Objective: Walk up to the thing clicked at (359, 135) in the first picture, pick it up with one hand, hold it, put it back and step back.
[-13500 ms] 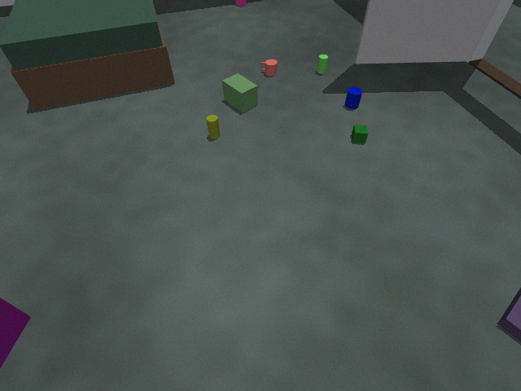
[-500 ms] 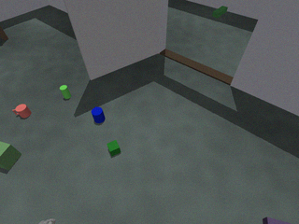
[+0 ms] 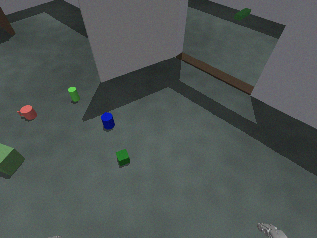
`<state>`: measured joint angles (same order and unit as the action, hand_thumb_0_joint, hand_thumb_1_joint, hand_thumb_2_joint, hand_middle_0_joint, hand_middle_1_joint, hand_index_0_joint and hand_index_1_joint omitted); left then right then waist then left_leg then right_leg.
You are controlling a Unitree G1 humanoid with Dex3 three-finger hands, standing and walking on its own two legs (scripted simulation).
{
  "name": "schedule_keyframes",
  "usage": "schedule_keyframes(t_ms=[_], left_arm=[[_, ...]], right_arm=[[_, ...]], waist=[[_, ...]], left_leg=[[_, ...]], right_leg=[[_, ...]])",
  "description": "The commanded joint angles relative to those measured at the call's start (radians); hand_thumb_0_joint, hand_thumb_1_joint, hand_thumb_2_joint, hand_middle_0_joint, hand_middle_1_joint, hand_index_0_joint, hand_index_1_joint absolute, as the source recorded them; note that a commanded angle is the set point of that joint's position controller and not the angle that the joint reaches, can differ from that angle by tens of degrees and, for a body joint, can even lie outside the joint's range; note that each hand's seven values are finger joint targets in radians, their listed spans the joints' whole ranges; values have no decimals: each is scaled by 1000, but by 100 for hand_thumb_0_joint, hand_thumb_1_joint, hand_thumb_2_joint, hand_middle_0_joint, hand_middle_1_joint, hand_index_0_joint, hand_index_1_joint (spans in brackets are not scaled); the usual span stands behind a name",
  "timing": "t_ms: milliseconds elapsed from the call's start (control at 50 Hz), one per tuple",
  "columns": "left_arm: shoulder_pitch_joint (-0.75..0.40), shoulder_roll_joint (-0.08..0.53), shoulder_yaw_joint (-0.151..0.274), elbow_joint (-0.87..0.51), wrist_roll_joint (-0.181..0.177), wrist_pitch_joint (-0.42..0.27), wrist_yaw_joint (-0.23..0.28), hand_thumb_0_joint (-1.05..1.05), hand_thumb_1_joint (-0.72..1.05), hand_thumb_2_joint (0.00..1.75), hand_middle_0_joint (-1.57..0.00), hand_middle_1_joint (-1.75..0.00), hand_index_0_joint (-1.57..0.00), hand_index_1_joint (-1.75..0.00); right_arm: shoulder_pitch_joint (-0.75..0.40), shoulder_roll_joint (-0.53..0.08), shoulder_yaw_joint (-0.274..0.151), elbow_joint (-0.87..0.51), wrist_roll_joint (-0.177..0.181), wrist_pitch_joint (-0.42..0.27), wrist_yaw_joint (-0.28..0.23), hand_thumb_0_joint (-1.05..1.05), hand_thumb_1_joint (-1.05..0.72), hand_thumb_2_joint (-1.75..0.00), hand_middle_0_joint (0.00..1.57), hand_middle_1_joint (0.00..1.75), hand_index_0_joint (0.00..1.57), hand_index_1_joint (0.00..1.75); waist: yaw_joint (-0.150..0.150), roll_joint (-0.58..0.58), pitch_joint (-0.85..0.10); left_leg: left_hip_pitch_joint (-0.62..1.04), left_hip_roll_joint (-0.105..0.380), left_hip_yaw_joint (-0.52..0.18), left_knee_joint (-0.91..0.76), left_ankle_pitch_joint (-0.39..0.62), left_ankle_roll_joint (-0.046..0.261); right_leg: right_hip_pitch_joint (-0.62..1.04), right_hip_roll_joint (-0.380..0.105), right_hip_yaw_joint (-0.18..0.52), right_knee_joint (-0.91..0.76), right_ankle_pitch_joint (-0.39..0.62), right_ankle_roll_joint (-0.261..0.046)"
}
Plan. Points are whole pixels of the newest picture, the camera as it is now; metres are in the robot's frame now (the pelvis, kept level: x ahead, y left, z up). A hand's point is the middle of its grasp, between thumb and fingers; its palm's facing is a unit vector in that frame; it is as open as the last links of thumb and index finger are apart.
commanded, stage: walk up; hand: left
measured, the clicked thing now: (123, 157) +0.71 +0.25 -0.74
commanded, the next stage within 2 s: stand in 0.04 s
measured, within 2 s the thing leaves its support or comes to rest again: neither
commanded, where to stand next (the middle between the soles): +0.33 +0.00 m, yaw +0 degrees
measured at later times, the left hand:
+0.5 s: hand out of the picture +0.06 +0.25 -0.15, palm faces -0.03 -0.94 -0.34, open 7.4 cm
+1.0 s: hand out of the picture +0.05 +0.25 -0.15, palm faces -0.05 -0.94 -0.34, open 7.4 cm
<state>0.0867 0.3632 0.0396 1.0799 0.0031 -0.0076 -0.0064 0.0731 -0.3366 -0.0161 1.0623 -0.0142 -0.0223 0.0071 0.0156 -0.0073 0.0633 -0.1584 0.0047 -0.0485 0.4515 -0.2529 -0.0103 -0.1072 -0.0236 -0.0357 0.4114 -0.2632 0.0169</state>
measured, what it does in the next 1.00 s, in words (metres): stands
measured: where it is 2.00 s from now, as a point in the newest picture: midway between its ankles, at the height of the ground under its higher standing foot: (158, 231)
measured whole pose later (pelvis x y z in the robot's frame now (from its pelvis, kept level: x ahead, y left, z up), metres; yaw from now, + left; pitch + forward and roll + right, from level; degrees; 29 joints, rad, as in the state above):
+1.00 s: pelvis -0.02 -0.01 +0.01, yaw -1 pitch -3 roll +0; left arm 0.12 0.36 -0.01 1.13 0.01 -0.01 -0.01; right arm 0.13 -0.35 0.00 1.14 -0.01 -0.01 0.02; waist -0.01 0.01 0.05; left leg -0.12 0.02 -0.03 0.32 -0.16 -0.03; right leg -0.10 -0.01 -0.02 0.33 -0.18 0.01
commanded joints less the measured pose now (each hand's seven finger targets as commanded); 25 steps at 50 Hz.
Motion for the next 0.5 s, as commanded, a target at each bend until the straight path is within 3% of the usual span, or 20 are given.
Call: schedule_keyframes(t_ms=[0,40,60,180,300,420,480], left_arm=[[-62,208,40,-67,2,-31,13,0,90,90,-20,-30,-20,-30],[-48,185,22,-45,1,-30,15,0,90,90,-20,-30,-20,-30],[-44,188,19,-39,1,-30,17,0,90,90,-20,-30,-20,-30],[-50,197,7,-18,5,-29,16,0,90,90,-20,-30,-20,-30],[-36,201,2,-4,7,-31,14,0,90,90,-20,-30,-20,-30],[-38,203,1,-4,5,-32,12,0,90,90,-20,-30,-20,-30],[-23,196,-3,3,5,-29,11,0,90,90,-20,-30,-20,-30]], right_arm=[[-35,-210,-45,-50,0,-19,-18,0,-90,-90,20,30,20,30],[-45,-222,-41,-45,7,-20,-20,0,-90,-90,20,30,20,30],[-46,-223,-40,-38,9,-20,-21,0,-90,-90,20,30,20,30],[-62,-215,-34,-22,10,-8,-15,0,-90,-90,20,30,20,30],[-52,-219,-30,-2,8,-9,-10,0,-90,-90,20,30,20,30],[-44,-226,-30,6,4,-14,-10,0,-90,-90,20,30,20,30],[-40,-227,-30,16,7,-12,-9,0,-90,-90,20,30,20,30]], waist=[[-10,12,-124],[-14,35,-139],[-12,25,-130],[-14,-2,-94],[-13,12,-83],[-12,16,-101],[-7,18,-65]], left_leg=[[23,97,-54,-67,326,40],[105,125,-66,-85,484,38],[104,125,-67,-91,490,36],[83,118,-62,-155,304,27],[58,113,-59,-186,220,24],[68,119,-60,-182,237,26],[49,117,-68,-197,174,23]], right_leg=[[64,-98,86,-56,287,-47],[52,-108,89,-66,408,-38],[55,-105,86,-73,411,-34],[39,-102,92,-130,244,-29],[34,-105,100,-151,174,-29],[40,-113,108,-140,188,-35],[13,-103,107,-154,119,-33]])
